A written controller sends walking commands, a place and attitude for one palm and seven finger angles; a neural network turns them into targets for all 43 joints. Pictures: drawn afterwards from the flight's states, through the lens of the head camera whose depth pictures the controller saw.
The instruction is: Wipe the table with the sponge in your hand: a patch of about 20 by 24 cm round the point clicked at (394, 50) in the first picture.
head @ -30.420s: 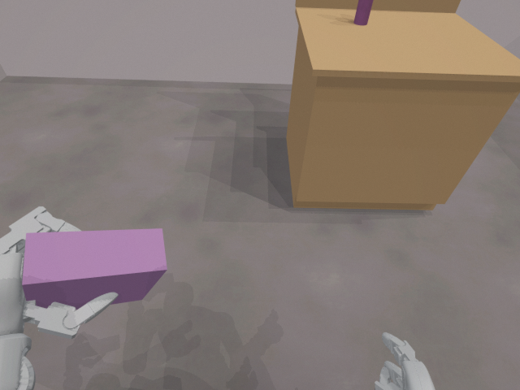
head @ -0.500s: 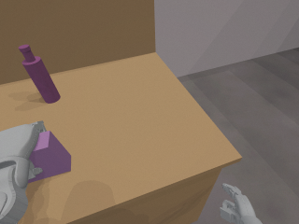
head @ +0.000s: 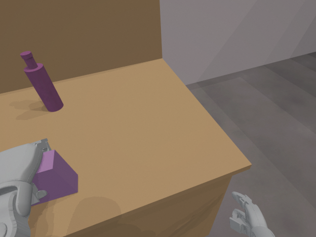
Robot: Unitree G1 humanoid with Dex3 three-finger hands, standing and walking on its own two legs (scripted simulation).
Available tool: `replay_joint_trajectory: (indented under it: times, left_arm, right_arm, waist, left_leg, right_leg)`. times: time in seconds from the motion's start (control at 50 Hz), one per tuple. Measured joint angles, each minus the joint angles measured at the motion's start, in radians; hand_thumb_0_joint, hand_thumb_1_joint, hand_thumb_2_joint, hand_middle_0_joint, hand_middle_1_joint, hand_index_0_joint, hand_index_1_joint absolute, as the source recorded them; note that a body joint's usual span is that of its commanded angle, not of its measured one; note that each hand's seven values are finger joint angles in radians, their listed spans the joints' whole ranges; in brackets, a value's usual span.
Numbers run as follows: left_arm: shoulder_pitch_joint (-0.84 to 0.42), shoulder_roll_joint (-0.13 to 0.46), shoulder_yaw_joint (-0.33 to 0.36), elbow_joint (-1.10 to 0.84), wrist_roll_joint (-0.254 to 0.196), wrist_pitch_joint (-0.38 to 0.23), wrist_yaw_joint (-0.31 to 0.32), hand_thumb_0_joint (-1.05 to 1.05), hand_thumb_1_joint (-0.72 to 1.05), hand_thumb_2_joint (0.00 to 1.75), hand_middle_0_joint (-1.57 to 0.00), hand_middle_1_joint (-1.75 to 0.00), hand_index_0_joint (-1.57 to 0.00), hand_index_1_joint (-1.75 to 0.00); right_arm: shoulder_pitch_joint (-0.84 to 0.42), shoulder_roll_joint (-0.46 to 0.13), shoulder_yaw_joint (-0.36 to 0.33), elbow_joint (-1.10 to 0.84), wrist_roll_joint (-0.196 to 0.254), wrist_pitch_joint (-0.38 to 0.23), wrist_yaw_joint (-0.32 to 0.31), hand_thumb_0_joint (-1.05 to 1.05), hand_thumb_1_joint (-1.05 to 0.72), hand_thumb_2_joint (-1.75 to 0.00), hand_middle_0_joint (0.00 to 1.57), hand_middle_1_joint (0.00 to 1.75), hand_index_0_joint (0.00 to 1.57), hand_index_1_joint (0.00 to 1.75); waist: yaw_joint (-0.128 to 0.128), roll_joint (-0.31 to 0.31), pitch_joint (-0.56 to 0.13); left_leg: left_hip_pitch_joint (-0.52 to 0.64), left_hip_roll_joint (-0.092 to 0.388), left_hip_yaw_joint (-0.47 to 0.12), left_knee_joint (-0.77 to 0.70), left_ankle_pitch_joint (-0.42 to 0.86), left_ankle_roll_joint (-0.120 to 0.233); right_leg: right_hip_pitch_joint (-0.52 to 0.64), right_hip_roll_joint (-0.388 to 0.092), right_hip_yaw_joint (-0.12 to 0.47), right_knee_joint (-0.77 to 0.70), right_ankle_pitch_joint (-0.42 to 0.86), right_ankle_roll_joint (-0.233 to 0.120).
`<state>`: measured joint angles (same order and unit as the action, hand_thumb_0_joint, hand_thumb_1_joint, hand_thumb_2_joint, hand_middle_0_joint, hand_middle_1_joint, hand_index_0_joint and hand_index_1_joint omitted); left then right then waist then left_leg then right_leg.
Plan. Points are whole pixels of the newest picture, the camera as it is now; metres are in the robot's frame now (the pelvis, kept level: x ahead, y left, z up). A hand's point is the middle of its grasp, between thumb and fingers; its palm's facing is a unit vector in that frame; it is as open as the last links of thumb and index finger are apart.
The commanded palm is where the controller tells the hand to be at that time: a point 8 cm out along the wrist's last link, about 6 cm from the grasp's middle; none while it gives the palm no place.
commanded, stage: lift the sponge slowly off the table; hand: left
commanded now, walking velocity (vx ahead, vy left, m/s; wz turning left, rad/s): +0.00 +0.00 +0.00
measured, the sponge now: (42, 184) +0.20 +0.32 +0.06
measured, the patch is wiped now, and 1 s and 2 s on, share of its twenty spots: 1.00 1.00 1.00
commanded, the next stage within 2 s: none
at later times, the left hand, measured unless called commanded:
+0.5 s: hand (33, 181) +0.18 +0.30 +0.12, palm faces +0.07 -0.07 -0.99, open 9.5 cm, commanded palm +0.15 +0.30 +0.18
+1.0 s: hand (26, 176) +0.17 +0.30 +0.14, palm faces +0.10 -0.05 -0.99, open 9.5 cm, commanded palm +0.14 +0.30 +0.21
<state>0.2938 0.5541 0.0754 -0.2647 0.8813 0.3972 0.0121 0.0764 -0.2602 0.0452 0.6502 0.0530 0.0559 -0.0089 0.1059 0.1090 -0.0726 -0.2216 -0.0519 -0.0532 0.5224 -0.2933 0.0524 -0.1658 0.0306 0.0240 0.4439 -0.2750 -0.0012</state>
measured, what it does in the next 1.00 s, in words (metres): stands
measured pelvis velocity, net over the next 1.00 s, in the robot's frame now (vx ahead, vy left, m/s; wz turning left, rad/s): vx -0.03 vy -0.02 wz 0.02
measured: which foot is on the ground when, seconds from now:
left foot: down 0.00-1.00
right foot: down 0.00-1.00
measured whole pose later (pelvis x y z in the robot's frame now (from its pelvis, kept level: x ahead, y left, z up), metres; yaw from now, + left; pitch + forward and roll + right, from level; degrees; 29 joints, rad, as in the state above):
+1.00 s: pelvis -0.03 -0.02 +0.00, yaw +1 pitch -5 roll -1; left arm 0.13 0.61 0.05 -0.21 0.83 0.40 -0.09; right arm 0.03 -0.25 0.07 0.69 0.04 0.00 -0.07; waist 0.14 0.11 -0.03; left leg -0.16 -0.04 -0.08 0.47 -0.23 0.02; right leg -0.11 0.05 0.00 0.42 -0.23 -0.03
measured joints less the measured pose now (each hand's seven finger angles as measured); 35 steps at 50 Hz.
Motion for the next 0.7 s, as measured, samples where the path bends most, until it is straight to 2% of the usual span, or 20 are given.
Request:
replay_joint_trajectory:
  times: [0.1,0.28,0.46,0.7]
  left_arm:
    - [0.022,-0.005,-0.011,-0.030,0.001,0.008,0.001,0.03,-0.45,1.06,-0.71,-1.42,-0.76,-1.44]
    - [-0.015,0.006,-0.018,-0.019,-0.008,0.023,-0.023,0.02,-0.45,1.06,-0.71,-1.42,-0.76,-1.44]
    - [0.011,0.016,-0.020,-0.061,-0.029,0.005,-0.045,0.01,-0.46,1.06,-0.73,-1.40,-0.78,-1.42]
    - [-0.051,0.030,-0.032,-0.016,-0.038,0.004,-0.068,-0.01,-0.47,1.06,-0.75,-1.38,-0.80,-1.40]
  right_arm:
    - [0.003,-0.002,-0.002,0.000,-0.001,-0.001,-0.002,0.02,-0.91,-0.90,0.20,0.30,0.20,0.30]
    - [-0.002,0.001,0.004,0.006,-0.006,-0.008,-0.016,0.02,-0.91,-0.90,0.20,0.30,0.20,0.30]
    - [0.001,0.002,0.003,0.008,-0.012,-0.021,-0.022,0.02,-0.91,-0.90,0.20,0.30,0.20,0.30]
    - [-0.019,0.005,0.011,0.030,-0.013,-0.031,-0.041,0.02,-0.91,-0.90,0.20,0.30,0.19,0.30]
  waist:
    - [0.006,0.002,0.000]
    - [0.014,-0.007,0.013]
    - [0.022,-0.005,0.019]
    - [0.038,-0.006,0.042]
  left_leg:
    - [0.003,0.001,0.000,0.004,-0.002,-0.002]
    - [0.015,0.003,-0.007,0.000,0.004,-0.007]
    - [0.031,0.006,-0.009,-0.005,0.008,-0.011]
    - [0.057,0.010,-0.021,-0.024,0.031,-0.021]
  right_leg:
    - [0.003,0.001,0.000,0.006,-0.003,-0.002]
    - [0.013,0.003,-0.007,0.008,-0.001,-0.008]
    - [0.029,0.006,-0.008,0.003,0.003,-0.012]
    - [0.055,0.011,-0.019,-0.013,0.021,-0.022]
